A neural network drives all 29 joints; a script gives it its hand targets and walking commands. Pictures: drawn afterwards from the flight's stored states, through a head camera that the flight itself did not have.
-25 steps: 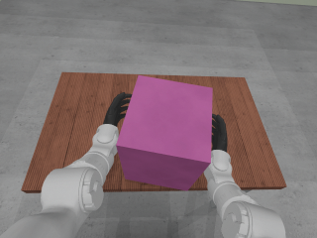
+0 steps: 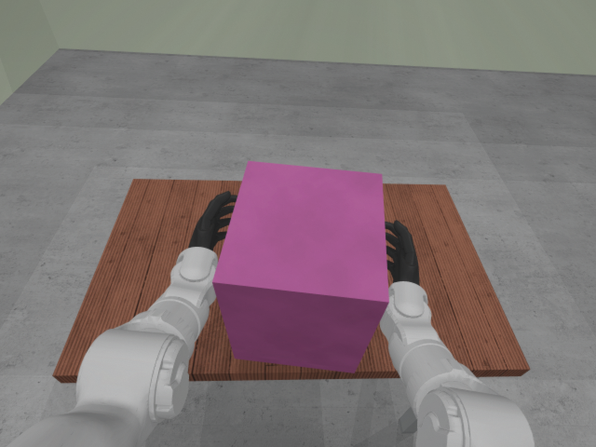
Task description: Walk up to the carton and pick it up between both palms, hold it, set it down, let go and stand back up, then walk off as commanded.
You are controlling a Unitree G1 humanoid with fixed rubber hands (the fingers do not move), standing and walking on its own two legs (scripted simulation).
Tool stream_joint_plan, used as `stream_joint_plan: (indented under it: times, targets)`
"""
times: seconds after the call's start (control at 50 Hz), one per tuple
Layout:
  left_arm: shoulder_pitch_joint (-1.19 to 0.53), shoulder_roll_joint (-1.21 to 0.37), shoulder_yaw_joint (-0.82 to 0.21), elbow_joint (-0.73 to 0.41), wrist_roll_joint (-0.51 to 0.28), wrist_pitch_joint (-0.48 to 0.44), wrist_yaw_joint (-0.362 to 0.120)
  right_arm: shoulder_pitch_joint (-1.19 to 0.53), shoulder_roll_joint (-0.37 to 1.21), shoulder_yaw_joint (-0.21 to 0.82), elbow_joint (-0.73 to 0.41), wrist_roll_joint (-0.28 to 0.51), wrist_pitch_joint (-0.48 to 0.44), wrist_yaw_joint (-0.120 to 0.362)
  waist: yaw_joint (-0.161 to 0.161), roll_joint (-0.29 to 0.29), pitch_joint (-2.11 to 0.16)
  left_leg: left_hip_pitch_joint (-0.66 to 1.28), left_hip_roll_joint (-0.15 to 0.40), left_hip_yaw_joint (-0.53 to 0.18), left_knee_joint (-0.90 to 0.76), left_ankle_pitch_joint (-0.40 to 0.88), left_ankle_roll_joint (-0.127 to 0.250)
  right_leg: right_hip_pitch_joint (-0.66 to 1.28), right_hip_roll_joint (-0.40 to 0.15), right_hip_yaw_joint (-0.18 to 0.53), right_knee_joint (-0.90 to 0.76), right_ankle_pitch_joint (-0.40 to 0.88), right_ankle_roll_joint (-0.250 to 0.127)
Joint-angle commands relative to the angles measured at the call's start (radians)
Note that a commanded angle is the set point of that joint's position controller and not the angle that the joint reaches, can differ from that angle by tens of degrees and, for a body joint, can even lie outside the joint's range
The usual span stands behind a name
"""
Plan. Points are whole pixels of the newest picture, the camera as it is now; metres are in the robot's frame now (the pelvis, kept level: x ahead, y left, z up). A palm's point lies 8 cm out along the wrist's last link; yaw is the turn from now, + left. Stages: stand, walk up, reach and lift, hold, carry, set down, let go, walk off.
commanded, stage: reach and lift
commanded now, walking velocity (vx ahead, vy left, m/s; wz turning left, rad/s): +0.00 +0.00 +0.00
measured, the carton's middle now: (303, 272) +0.39 -0.03 +0.00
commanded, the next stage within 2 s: none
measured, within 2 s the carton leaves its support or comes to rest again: neither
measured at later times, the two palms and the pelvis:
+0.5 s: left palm (211, 210) +0.40 +0.10 +0.13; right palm (423, 241) +0.36 -0.19 +0.10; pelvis +0.00 -0.03 +0.01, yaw +0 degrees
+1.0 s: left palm (180, 197) +0.38 +0.13 +0.18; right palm (414, 221) +0.36 -0.16 +0.14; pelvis +0.01 -0.03 +0.01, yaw +0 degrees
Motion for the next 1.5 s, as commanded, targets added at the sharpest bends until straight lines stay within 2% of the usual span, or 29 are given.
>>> stream_joint_plan:
  times: [0.0,0.02,0.04,0.08,0.18,0.24,0.3,0.34,0.36,0.38,0.44,0.46,0.52,0.56,0.58,0.64,0.68,0.72,0.8,0.88,0.9,0.92,1.0,1.02,1.04,1.16,1.3,1.44,1.48]
  targets:
    - [-0.465,-0.851,-0.174,-0.212,0.074,0.003,-0.178,-0.617,0.747,0.487,-0.277,0.04,0.037,0.18,0.03,0.064,-0.303,0.263,0.014,-0.002,-0.162,0.275,-0.066,0.274,-0.002,-0.084,-0.124,0.119,-0.066]
    - [-0.463,-0.851,-0.16,-0.181,0.084,0.022,-0.184,-0.619,0.734,0.485,-0.264,0.045,0.057,0.181,0.024,0.058,-0.241,0.256,0.017,-0.005,-0.178,0.229,-0.063,0.263,-0.004,-0.082,-0.134,0.074,-0.065]
    - [-0.483,-0.854,-0.164,-0.245,0.075,0.031,-0.186,-0.633,0.74,0.5,-0.306,0.055,0.071,0.182,0.027,0.049,-0.272,0.265,0.014,-0.001,-0.181,0.24,-0.059,0.286,-0.003,-0.083,-0.136,0.091,-0.062]
    - [-0.465,-0.837,-0.124,-0.226,0.09,0.069,-0.194,-0.614,0.726,0.499,-0.297,0.061,0.11,0.187,0.045,0.022,-0.195,0.256,0.013,0.005,-0.214,0.17,-0.044,0.291,-0.007,-0.078,-0.149,0.027,-0.058]
    - [-0.461,-0.835,-0.106,-0.337,0.11,0.161,-0.21,-0.613,0.697,0.518,-0.361,0.109,0.172,0.192,0.05,0.018,-0.157,0.322,0.013,0.011,-0.246,0.198,-0.047,0.334,0.001,-0.085,-0.158,0.046,-0.052]
    - [-0.449,-0.805,-0.077,-0.378,0.119,0.227,-0.225,-0.609,0.668,0.511,-0.387,0.113,0.206,0.196,0.054,-0.011,-0.121,0.322,0.006,0.022,-0.27,0.169,-0.038,0.36,0.001,-0.089,-0.17,0.026,-0.047]
    - [-0.424,-0.797,-0.071,-0.435,0.123,0.289,-0.23,-0.649,0.659,0.54,-0.464,0.143,0.227,0.2,0.079,-0.023,-0.14,0.342,-0.001,0.027,-0.28,0.189,-0.031,0.391,0.006,-0.095,-0.176,0.046,-0.039]
    - [-0.407,-0.783,-0.08,-0.506,0.113,0.325,-0.228,-0.674,0.667,0.583,-0.539,0.177,0.24,0.198,0.1,-0.036,-0.201,0.357,-0.008,0.03,-0.272,0.237,-0.025,0.433,0.009,-0.096,-0.173,0.106,-0.032]
    - [-0.398,-0.767,-0.067,-0.488,0.126,0.344,-0.23,-0.652,0.656,0.576,-0.498,0.175,0.255,0.195,0.097,-0.045,-0.156,0.354,-0.012,0.031,-0.279,0.218,-0.024,0.432,0.01,-0.098,-0.183,0.087,-0.028]
    - [-0.403,-0.767,-0.082,-0.547,0.117,0.36,-0.23,-0.648,0.656,0.592,-0.536,0.189,0.26,0.193,0.099,-0.039,-0.191,0.376,-0.012,0.031,-0.273,0.249,-0.029,0.446,0.014,-0.103,-0.175,0.128,-0.026]
    - [-0.369,-0.73,-0.068,-0.597,0.121,0.414,-0.235,-0.65,0.66,0.633,-0.575,0.207,0.288,0.182,0.125,-0.084,-0.203,0.372,-0.025,0.035,-0.277,0.247,-0.013,0.494,0.007,-0.091,-0.183,0.171,-0.012]
    - [-0.346,-0.709,-0.046,-0.588,0.135,0.436,-0.241,-0.624,0.655,0.628,-0.553,0.202,0.305,0.176,0.125,-0.094,-0.168,0.355,-0.031,0.039,-0.282,0.223,-0.008,0.508,-0.002,-0.086,-0.186,0.183,-0.004]
    - [-0.302,-0.703,-0.055,-0.691,0.136,0.491,-0.25,-0.606,0.653,0.656,-0.621,0.219,0.325,0.16,0.128,-0.113,-0.187,0.383,-0.038,0.033,-0.28,0.26,-0.009,0.557,-0.005,-0.083,-0.176,0.291,0.01]
    - [-0.281,-0.708,-0.076,-0.736,0.129,0.528,-0.257,-0.598,0.637,0.66,-0.645,0.225,0.334,0.147,0.115,-0.108,-0.19,0.406,-0.043,0.03,-0.276,0.298,-0.017,0.571,-0.002,-0.089,-0.173,0.354,0.015]
    - [-0.251,-0.722,-0.103,-0.792,0.114,0.546,-0.259,-0.592,0.635,0.69,-0.703,0.243,0.331,0.14,0.115,-0.111,-0.225,0.429,-0.042,0.025,-0.262,0.359,-0.021,0.591,0.003,-0.088,-0.164,0.43,0.015]
    - [-0.244,-0.72,-0.131,-0.837,0.113,0.59,-0.263,-0.586,0.627,0.684,-0.708,0.247,0.35,0.127,0.104,-0.105,-0.196,0.452,-0.046,0.022,-0.269,0.353,-0.024,0.558,0.003,-0.095,-0.173,0.446,0.022]
    - [-0.239,-0.711,-0.129,-0.852,0.13,0.626,-0.266,-0.568,0.612,0.661,-0.679,0.239,0.366,0.124,0.099,-0.099,-0.138,0.449,-0.044,0.019,-0.284,0.315,-0.023,0.539,0.004,-0.1,-0.183,0.396,0.021]
    - [-0.245,-0.728,-0.16,-0.923,0.122,0.645,-0.263,-0.589,0.614,0.675,-0.717,0.26,0.368,0.122,0.105,-0.078,-0.163,0.475,-0.043,0.023,-0.282,0.351,-0.026,0.541,0.011,-0.105,-0.188,0.384,0.015]
    - [-0.228,-0.751,-0.195,-0.957,0.132,0.715,-0.255,-0.629,0.57,0.657,-0.737,0.277,0.381,0.123,0.092,-0.038,-0.123,0.497,-0.034,0.019,-0.276,0.38,-0.031,0.506,0.02,-0.12,-0.204,0.31,0.001]
    - [-0.225,-0.757,-0.194,-0.976,0.153,0.776,-0.247,-0.688,0.536,0.637,-0.752,0.292,0.398,0.134,0.117,-0.011,-0.084,0.495,-0.028,0.028,-0.291,0.338,-0.028,0.479,0.023,-0.129,-0.229,0.176,-0.018]
    - [-0.219,-0.759,-0.195,-0.967,0.159,0.795,-0.251,-0.68,0.516,0.622,-0.735,0.289,0.405,0.135,0.109,-0.006,-0.047,0.489,-0.026,0.034,-0.302,0.309,-0.029,0.467,0.026,-0.133,-0.234,0.133,-0.023]
    - [-0.214,-0.77,-0.203,-0.999,0.155,0.806,-0.247,-0.709,0.519,0.644,-0.787,0.303,0.405,0.137,0.117,-0.021,-0.08,0.496,-0.022,0.032,-0.3,0.329,-0.026,0.476,0.03,-0.138,-0.234,0.138,-0.025]
    - [-0.227,-0.762,-0.211,-1.024,0.154,0.845,-0.241,-0.741,0.516,0.652,-0.821,0.313,0.427,0.135,0.115,-0.039,-0.061,0.496,-0.029,0.035,-0.301,0.303,-0.019,0.482,0.027,-0.141,-0.239,0.128,-0.023]
    - [-0.222,-0.773,-0.225,-1.032,0.153,0.856,-0.242,-0.755,0.508,0.652,-0.831,0.319,0.429,0.135,0.114,-0.023,-0.059,0.494,-0.028,0.037,-0.3,0.309,-0.022,0.482,0.026,-0.141,-0.234,0.132,-0.025]
    - [-0.226,-0.764,-0.22,-1.029,0.154,0.864,-0.241,-0.75,0.502,0.638,-0.813,0.314,0.438,0.136,0.104,-0.027,-0.045,0.491,-0.026,0.037,-0.302,0.303,-0.024,0.481,0.026,-0.143,-0.238,0.121,-0.026]
    - [-0.222,-0.76,-0.213,-1.059,0.164,0.909,-0.243,-0.758,0.485,0.628,-0.821,0.317,0.463,0.142,0.097,-0.035,-0.027,0.495,-0.021,0.04,-0.312,0.267,-0.017,0.482,0.022,-0.145,-0.239,0.091,-0.029]
    - [-0.252,-0.768,-0.242,-1.109,0.143,0.927,-0.237,-0.828,0.507,0.651,-0.904,0.337,0.462,0.14,0.094,-0.034,-0.09,0.509,-0.024,0.038,-0.293,0.309,-0.015,0.494,0.019,-0.145,-0.228,0.152,-0.023]
    - [-0.226,-0.76,-0.265,-1.165,0.133,0.951,-0.234,-0.788,0.492,0.676,-0.923,0.352,0.481,0.132,0.081,-0.024,-0.114,0.539,-0.024,0.033,-0.275,0.384,-0.025,0.511,0.025,-0.146,-0.219,0.234,-0.021]
    - [-0.219,-0.748,-0.25,-1.155,0.142,0.959,-0.24,-0.791,0.493,0.674,-0.914,0.348,0.488,0.13,0.083,-0.042,-0.099,0.531,-0.025,0.035,-0.283,0.36,-0.02,0.52,0.02,-0.144,-0.223,0.229,-0.019]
